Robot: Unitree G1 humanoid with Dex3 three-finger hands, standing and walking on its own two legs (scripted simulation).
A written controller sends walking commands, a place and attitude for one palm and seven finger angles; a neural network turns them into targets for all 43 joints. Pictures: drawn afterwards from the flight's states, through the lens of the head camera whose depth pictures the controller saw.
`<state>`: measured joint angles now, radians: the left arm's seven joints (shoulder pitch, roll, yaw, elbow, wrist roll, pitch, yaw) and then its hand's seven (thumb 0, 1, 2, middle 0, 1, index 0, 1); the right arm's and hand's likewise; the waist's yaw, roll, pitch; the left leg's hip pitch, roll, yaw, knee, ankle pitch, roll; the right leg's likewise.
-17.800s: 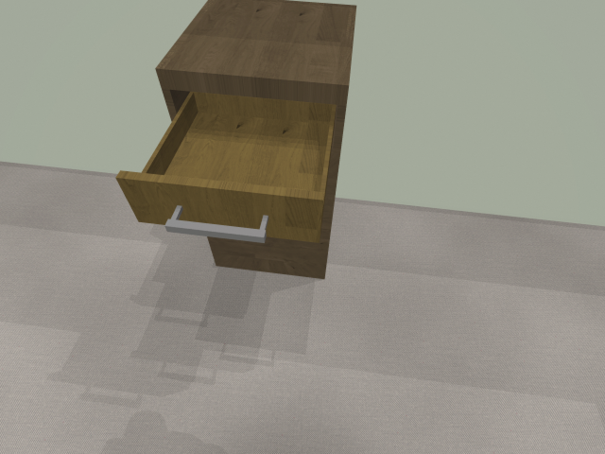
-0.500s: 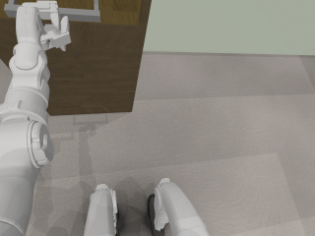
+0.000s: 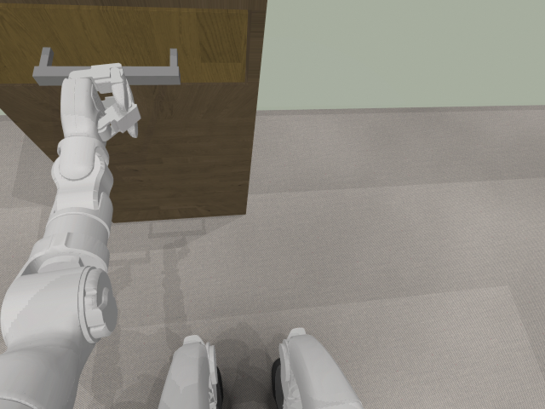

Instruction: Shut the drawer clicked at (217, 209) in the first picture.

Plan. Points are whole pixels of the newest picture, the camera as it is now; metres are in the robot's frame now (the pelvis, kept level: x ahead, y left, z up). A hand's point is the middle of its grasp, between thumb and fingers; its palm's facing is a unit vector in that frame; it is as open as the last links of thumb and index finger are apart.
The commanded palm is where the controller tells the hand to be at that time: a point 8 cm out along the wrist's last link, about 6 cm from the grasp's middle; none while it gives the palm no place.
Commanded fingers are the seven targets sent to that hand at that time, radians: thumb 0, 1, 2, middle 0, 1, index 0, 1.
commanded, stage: draw the hand back to the body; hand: left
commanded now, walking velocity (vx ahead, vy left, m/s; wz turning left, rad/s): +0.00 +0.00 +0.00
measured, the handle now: (111, 65) +0.60 +0.18 +0.05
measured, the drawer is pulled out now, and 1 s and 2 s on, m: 0.00 0.00 0.00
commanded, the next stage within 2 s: step back with the hand held close in 1.32 s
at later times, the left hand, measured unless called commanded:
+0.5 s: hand (60, 169) +0.38 +0.18 +0.15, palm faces +0.03 -0.99 -0.12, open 3.3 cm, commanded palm +0.34 +0.23 +0.17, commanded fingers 0.00 0.90 0.90 -1.40 -1.60 -1.40 -1.60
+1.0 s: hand out of the picture +0.26 +0.22 +0.25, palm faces +0.35 -0.87 -0.35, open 3.3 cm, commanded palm +0.21 +0.27 +0.27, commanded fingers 0.00 0.90 0.90 -1.40 -1.60 -1.40 -1.60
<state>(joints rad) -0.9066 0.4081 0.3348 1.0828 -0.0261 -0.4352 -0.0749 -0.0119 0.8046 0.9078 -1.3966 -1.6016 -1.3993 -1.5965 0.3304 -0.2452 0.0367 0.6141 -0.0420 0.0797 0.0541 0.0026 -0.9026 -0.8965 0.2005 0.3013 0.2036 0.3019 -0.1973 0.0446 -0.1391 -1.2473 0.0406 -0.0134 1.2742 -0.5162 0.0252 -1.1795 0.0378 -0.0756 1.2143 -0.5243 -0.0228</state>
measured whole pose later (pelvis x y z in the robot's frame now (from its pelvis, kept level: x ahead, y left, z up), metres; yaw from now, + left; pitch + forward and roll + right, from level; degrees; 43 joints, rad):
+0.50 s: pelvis +0.05 +0.00 +0.08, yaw +2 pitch +11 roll -1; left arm -0.10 0.27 0.13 0.27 -0.16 -0.23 -0.10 0.02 0.90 0.90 -1.40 -1.60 -1.40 -1.60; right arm 0.23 -0.26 0.01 0.52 0.05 0.05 -0.01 0.01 -0.90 -0.90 0.20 0.30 0.20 0.30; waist -0.04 0.03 -0.12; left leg -0.62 0.01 0.01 0.86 -0.44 0.02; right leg -0.56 0.02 -0.05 0.82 -0.46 -0.02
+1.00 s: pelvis +0.06 -0.01 +0.12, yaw +3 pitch -2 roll +0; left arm 0.41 0.32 0.19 -0.33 -0.08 -0.03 0.09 0.02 0.90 0.89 -1.40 -1.60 -1.40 -1.60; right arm 0.17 -0.22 0.05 0.58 0.01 -0.02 -0.06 0.01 -0.90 -0.90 0.20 0.30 0.20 0.30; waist 0.04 0.06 -0.02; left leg -0.14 0.00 0.01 0.45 -0.28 0.01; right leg -0.09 0.01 -0.04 0.43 -0.30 -0.02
